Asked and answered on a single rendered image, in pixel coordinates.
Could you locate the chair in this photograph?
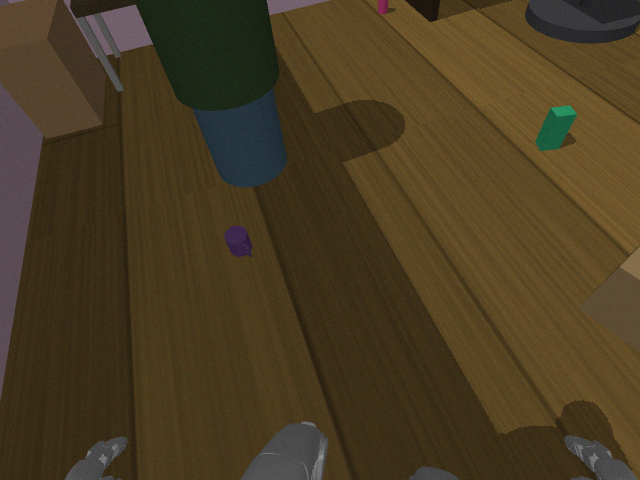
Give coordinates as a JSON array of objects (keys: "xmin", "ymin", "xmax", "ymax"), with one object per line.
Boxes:
[{"xmin": 70, "ymin": 0, "xmax": 135, "ymax": 92}]

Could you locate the office chair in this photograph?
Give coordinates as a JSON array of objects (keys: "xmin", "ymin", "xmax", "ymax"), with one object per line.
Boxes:
[{"xmin": 525, "ymin": 0, "xmax": 640, "ymax": 44}]

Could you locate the right robot hand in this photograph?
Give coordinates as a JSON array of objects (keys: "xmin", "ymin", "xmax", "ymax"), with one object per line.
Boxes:
[{"xmin": 564, "ymin": 435, "xmax": 638, "ymax": 480}]

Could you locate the left robot hand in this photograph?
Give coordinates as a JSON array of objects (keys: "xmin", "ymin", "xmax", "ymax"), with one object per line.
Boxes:
[{"xmin": 65, "ymin": 436, "xmax": 128, "ymax": 480}]

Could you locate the potted plant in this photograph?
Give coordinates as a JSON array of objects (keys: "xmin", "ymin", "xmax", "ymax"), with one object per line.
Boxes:
[{"xmin": 134, "ymin": 0, "xmax": 287, "ymax": 187}]

